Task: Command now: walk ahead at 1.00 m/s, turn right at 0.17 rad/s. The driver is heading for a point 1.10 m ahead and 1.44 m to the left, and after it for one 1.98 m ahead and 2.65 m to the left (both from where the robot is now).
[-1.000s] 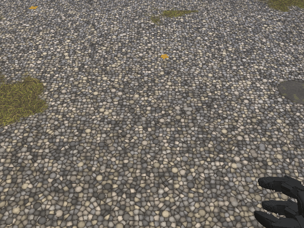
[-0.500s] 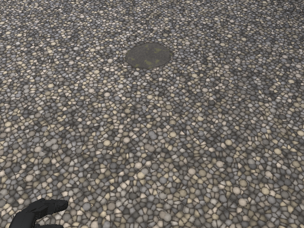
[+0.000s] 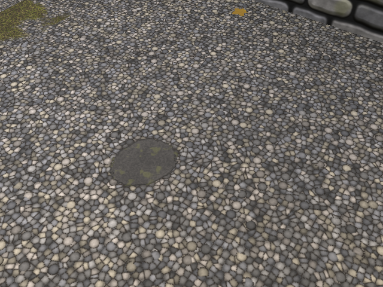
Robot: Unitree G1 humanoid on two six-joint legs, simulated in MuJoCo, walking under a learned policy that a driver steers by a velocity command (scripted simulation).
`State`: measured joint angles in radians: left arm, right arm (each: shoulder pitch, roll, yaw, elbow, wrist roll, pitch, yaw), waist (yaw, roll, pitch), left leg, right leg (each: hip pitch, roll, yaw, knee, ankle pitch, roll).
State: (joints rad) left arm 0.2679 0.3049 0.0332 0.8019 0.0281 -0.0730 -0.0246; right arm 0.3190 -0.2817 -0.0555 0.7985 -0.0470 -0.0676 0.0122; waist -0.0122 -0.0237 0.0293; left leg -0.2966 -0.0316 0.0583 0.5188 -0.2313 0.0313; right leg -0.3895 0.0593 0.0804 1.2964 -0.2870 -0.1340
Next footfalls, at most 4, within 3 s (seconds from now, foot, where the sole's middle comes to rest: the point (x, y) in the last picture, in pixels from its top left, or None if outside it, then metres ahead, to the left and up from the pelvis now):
0.30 right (234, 285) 0.49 -0.12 -0.77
0.76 left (161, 194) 0.86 0.15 -0.77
1.18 right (157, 142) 1.13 0.18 -0.77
1.62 left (156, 188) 0.89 0.17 -0.77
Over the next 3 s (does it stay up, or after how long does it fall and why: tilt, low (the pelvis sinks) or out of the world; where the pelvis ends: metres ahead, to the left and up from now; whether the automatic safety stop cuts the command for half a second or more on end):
stays up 0.92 1.21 -0.03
